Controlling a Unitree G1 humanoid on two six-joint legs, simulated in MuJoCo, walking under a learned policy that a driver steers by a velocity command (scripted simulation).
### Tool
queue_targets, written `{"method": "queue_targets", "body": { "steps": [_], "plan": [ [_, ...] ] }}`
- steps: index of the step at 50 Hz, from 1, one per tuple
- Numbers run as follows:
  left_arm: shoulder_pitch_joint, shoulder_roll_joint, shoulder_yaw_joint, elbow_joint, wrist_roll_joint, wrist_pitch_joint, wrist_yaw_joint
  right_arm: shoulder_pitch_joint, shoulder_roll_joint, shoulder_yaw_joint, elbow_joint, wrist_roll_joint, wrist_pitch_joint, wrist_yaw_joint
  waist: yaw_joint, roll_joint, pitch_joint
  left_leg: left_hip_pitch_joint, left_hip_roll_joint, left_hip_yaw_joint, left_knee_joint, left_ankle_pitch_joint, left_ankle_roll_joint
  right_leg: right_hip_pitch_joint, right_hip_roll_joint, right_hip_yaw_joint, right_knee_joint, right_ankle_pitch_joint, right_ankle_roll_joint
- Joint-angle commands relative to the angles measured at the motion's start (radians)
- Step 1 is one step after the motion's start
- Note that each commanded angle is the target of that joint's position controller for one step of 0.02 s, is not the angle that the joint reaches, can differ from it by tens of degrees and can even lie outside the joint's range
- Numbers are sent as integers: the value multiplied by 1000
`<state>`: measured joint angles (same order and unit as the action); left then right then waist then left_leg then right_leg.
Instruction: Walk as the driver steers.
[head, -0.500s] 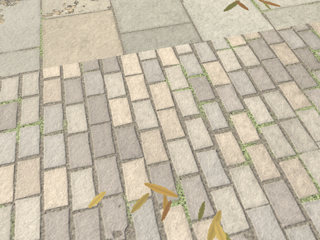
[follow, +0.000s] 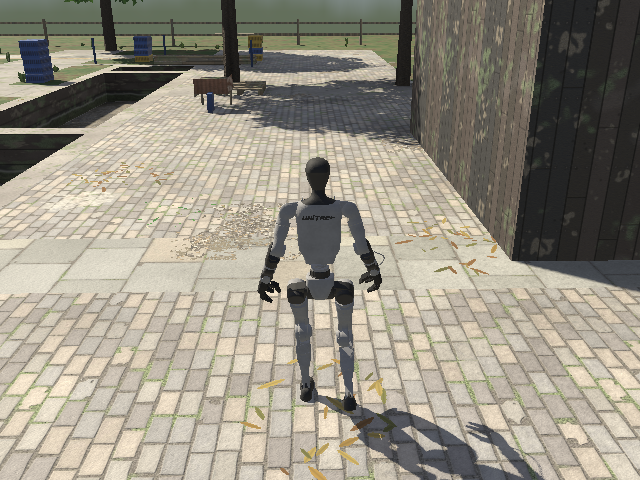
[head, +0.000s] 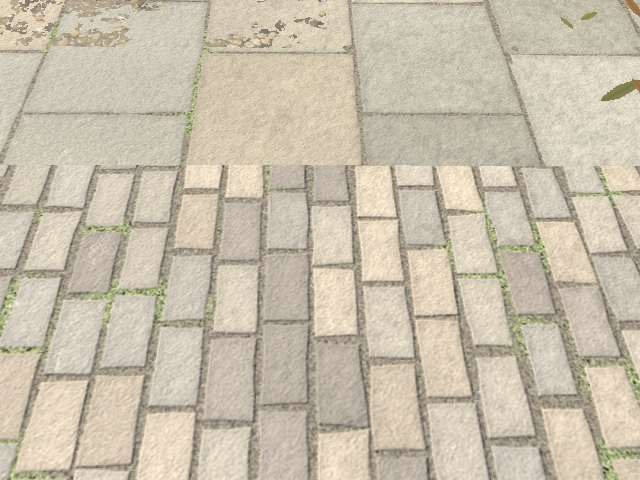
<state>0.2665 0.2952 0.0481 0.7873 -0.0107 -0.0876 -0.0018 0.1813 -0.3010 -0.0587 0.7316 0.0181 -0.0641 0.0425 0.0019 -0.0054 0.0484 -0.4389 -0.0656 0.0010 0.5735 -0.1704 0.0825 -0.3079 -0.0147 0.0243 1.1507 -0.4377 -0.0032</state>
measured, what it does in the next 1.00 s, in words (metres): walks ahead: right foot, then left foot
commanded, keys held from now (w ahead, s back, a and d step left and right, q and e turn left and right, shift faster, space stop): w+q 0.24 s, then w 0.68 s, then w+e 0.08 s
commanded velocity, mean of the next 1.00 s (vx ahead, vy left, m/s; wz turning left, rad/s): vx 0.50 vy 0.00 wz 0.24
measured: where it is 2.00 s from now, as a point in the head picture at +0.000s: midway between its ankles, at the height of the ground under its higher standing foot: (292, 225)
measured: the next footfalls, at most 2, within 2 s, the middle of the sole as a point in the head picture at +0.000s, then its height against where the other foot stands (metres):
right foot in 0.38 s outside the picture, level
left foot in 0.88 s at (238, 391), level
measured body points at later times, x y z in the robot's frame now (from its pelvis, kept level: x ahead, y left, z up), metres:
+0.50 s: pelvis +0.30 -0.03 +0.01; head +0.32 -0.04 +0.46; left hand +0.39 +0.26 -0.08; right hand +0.43 -0.29 -0.11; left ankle +0.16 +0.07 -0.64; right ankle +0.37 -0.12 -0.73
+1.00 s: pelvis +0.55 +0.08 +0.01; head +0.58 +0.10 +0.46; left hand +0.51 +0.36 -0.13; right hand +0.79 -0.12 -0.08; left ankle +0.59 +0.18 -0.73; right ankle +0.46 -0.09 -0.64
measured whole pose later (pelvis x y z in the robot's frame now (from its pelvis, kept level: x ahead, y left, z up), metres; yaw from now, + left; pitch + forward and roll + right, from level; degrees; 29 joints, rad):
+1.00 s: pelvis +0.55 +0.08 +0.01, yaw +13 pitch +2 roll +0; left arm 0.35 0.30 0.04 0.87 -0.03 -0.07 -0.01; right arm 0.13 -0.27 -0.04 0.69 0.00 -0.08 0.03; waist 0.04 -0.02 0.03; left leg -0.37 -0.02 0.04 0.50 -0.16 0.05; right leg -0.33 -0.02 0.05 1.10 -0.43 -0.02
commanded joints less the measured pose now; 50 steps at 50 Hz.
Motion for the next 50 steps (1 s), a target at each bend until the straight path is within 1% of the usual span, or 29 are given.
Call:
{"method": "queue_targets", "body": {
  "steps": [1, 3, 5, 10, 13, 15, 17, 18, 19, 20, 21, 22, 23, 24, 25, 27, 30, 33, 37, 40, 42, 43, 44, 45, 46, 47, 48, 49, 50],
  "plan": [
    [-73, 134, 32, -121, 15, -46, 4, 87, -126, -32, -58, -14, -6, -15, -26, 41, -117, 385, 266, -435, -305, 85, 198, -369, -83, 68, -6, 105, -7],
    [-42, 115, 33, -119, 24, -24, 5, 58, -120, -31, -76, -15, -4, -22, 7, 69, -103, 288, 235, -380, -339, 183, 208, -307, -86, 57, -73, 129, 21],
    [-59, 93, 27, -126, 28, -9, 9, 69, -140, -38, -74, -10, -7, -34, 10, 63, -82, 223, 213, -320, -355, 245, 210, -301, -76, 36, -165, 191, 52],
    [-241, 49, 9, -169, 19, -16, 1, 133, -160, -46, -50, 2, 7, -58, -59, 86, -47, 164, 144, -255, -340, 141, 140, -216, -11, 25, -526, 498, 82],
    [-296, 70, 14, -185, 5, -28, -13, 179, -157, -47, -30, 8, 17, -62, -78, 94, -45, 220, 176, -315, -297, 81, 129, -184, 9, 42, -620, 529, 72],
    [-286, 90, 21, -181, 6, -37, -23, 195, -141, -43, -19, 4, 20, -65, -73, 106, -48, 296, 212, -359, -244, 81, 116, -176, 0, 54, -655, 493, 46],
    [-236, 105, 30, -170, 8, -45, -25, 186, -139, -44, -15, -2, 25, -63, -41, 131, -48, 336, 230, -383, -187, 155, 100, -119, 1, 34, -680, 416, 6],
    [-161, 121, 41, -148, 14, -49, -20, 178, -124, -39, -19, -4, 26, -61, -1, 128, -80, 337, 195, -366, -112, 253, 81, -10, 14, 10, -717, 404, -23],
    [-43, 157, 54, -131, 27, -53, -14, 174, -84, -22, -29, -12, 24, -56, 55, 91, -189, 284, 145, -317, 73, 263, 52, 193, -67, 78, -690, 405, -77],
    [89, 243, 77, -111, 40, -50, -12, 274, -34, -4, -42, -6, 15, -57, 58, -102, -343, 6, 17, -202, 400, 44, -20, 552, -263, 397, -686, 327, -214],
    [166, 232, 82, -62, 12, -37, -24, 328, -38, 3, -38, 9, 5, -58, 59, -321, -375, -232, -32, -161, 632, -398, -57, 659, -382, 749, -824, 70, -301],
    [128, 155, 59, -72, -7, -34, -25, 246, -123, -16, -41, 17, 1, -56, 80, -185, -237, -329, 23, -205, 711, -360, -52, 566, -359, 718, -865, -87, -266],
    [70, 123, 47, -82, 2, -26, -22, 140, -137, -19, -62, 13, 0, -54, 81, -97, -133, -339, 64, -166, 714, -281, -50, 445, -319, 572, -874, -46, -231],
    [28, 106, 38, -82, 13, -21, -22, 77, -125, -17, -80, -2, -3, -51, 64, -49, -58, -327, 95, -136, 660, -223, -50, 327, -277, 471, -901, 64, -222],
    [1, 85, 30, -80, 19, -21, -20, 63, -114, -21, -84, -12, -5, -48, 38, -58, -38, -292, 131, -127, 596, -174, -50, 262, -244, 403, -919, 163, -214],
    [-10, 72, 23, -72, 18, -24, -20, 91, -79, -15, -75, -8, -3, -42, 11, -98, -46, -221, 154, -100, 522, -138, -59, 202, -199, 312, -953, 287, -209],
    [14, 115, 34, -47, 4, -25, -14, 33, -41, -1, -97, -16, -2, -40, 17, -82, -35, -238, 168, -65, 375, -68, -85, 184, -199, 227, -993, 424, -233],
    [40, 139, 38, -25, -2, -15, -8, -61, -18, 11, -115, -16, -10, -33, 46, -66, -27, -203, 160, -42, 179, 102, -94, 183, -171, 138, -1006, 479, -211],
    [118, 152, 38, 19, -12, -1, -6, -177, -19, 13, -143, -3, -20, -18, 89, -65, -6, -134, 124, -16, 19, 228, -93, 208, -176, 96, -992, 485, -191],
    [147, 161, 40, 46, -15, 16, -2, -227, -34, 8, -168, 1, -26, -4, 84, -72, 11, -141, 112, -20, -44, 166, -61, 298, -220, 112, -950, 526, -173],
    [136, 180, 46, 53, -14, 27, 3, -184, -61, -3, -161, -2, -29, -1, 43, -83, -16, -56, 90, -3, -78, 104, -31, 338, -230, 104, -878, 673, -152],
    [119, 184, 45, 52, -16, 32, 6, -96, -85, -18, -136, -6, -29, -4, -13, -80, -69, 80, 64, 24, -110, 109, -7, 328, -205, 72, -775, 825, -132],
    [116, 164, 37, 46, -10, 33, 9, 51, -133, -42, -94, -11, -27, -13, -80, -62, -168, 306, 77, 14, -104, 131, 26, 254, -157, 32, -598, 858, -104],
    [115, 108, 12, 14, 21, 29, 12, 240, -211, -62, -63, -23, -20, -26, -143, 72, -329, 611, 286, -221, -63, 181, 96, 41, -91, -14, -273, 544, -66],
    [241, 8, -16, 8, 8, 8, 4, 254, -255, -67, -45, -20, -15, -18, -70, 330, -433, 856, 463, -662, -185, -50, 242, -312, 67, 14, 16, -121, -19],
    [171, 120, 9, 21, -16, -5, -2, 240, -153, -43, -53, -10, -13, -19, -112, 198, -354, 797, 440, -665, -243, -193, 207, -424, 12, 108, 112, -141, -28],
    [79, 153, 21, -6, -35, -12, -7, 176, -123, -31, -56, -10, -15, -22, -104, 147, -212, 665, 411, -514, -268, -155, 168, -465, -28, 92, 109, -45, -36],
    [38, 138, 20, -10, -30, -12, -3, 114, -106, -24, -59, -17, -17, -21, -73, 74, -145, 536, 371, -411, -297, -60, 147, -428, -69, 71, 69, 42, -29],
    [22, 127, 23, -10, -17, -5, -1, 70, -79, -18, -58, -24, -22, -18, -47, 67, -92, 439, 338, -332, -332, 14, 138, -398, -93, 69, 20, 96, -21]
  ]
}}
